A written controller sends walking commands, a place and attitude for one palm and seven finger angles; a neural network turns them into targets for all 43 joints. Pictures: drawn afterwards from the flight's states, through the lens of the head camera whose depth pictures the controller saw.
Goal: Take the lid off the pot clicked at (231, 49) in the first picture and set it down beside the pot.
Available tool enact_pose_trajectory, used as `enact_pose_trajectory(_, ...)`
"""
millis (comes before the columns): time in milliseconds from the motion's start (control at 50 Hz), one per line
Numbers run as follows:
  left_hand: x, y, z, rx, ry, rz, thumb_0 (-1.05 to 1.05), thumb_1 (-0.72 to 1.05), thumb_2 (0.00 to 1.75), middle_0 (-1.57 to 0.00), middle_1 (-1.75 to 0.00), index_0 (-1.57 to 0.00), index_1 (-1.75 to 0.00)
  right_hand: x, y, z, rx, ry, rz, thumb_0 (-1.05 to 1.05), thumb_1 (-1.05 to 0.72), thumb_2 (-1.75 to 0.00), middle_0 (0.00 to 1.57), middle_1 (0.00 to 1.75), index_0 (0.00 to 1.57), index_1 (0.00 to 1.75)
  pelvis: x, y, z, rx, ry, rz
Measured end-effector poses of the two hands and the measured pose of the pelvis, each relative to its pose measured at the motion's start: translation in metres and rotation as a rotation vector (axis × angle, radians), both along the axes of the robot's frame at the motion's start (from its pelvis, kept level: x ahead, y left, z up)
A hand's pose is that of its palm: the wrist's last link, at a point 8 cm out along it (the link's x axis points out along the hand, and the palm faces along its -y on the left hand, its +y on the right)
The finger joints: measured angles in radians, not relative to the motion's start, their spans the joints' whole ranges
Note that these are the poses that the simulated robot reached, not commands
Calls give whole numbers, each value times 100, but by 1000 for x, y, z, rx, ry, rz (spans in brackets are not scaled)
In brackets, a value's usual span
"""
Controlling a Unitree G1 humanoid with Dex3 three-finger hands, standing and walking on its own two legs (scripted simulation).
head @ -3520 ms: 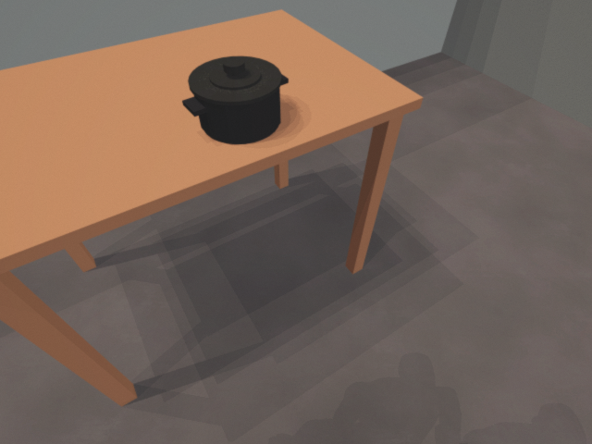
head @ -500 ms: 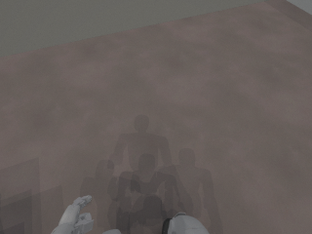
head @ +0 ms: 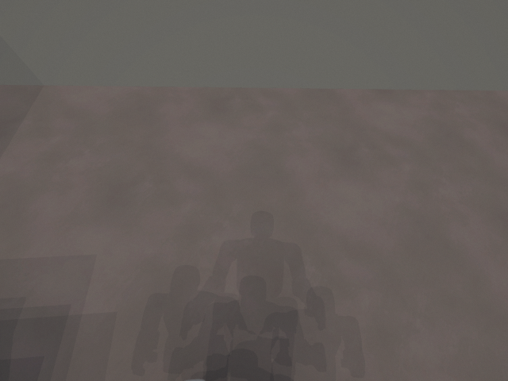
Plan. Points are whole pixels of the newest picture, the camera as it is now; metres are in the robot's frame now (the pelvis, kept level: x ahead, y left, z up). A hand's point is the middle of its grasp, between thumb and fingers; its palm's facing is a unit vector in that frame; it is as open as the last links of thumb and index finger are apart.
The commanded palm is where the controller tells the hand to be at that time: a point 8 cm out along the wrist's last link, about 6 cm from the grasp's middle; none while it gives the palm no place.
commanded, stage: turn to face it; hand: left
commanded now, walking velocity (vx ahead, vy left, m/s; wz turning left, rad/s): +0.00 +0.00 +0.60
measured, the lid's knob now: out of the picture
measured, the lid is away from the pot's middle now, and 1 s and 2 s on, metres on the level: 0.00 0.00 0.00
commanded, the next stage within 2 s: none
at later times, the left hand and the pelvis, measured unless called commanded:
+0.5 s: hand out of the picture +0.03 +0.15 -0.13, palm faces +0.34 -0.89 -0.30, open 7.4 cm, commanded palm none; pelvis +0.03 -0.07 +0.02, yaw +19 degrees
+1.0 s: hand out of the picture -0.04 +0.16 -0.14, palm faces +0.60 -0.74 -0.30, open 7.4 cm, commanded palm none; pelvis +0.03 -0.07 +0.01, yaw +37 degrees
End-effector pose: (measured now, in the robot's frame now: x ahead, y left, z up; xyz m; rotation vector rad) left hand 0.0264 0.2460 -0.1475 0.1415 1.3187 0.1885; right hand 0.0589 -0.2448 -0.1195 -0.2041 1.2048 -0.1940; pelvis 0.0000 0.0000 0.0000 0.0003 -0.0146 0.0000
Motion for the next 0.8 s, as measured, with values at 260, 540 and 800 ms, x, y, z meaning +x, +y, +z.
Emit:
enact_pose_trajectory(260, 13, -3, 38, 87, -89, 129, 1, 91, 90, -20, -30, -19, -30, 63, -29, 6, 13, 4, 149, 1, -90, -90, 20, 30, 20, 30, 16, -31, 14, -12, 22, 159)
enact_pose_trajectory(540, -30, -64, 49, 106, -113, 292, 0, 91, 90, -20, -30, -20, -30, 153, -50, 8, 27, -37, 366, 1, -91, -90, 19, 30, 19, 30, 27, -72, 17, 48, 5, 365)
enact_pose_trajectory(800, -117, -53, 13, 56, 12, 530, 1, 91, 90, -20, -30, -20, -30, 194, 28, 19, 8, -128, 607, 1, -91, -90, 20, 30, 20, 30, 19, -56, 3, 14, 4, 528)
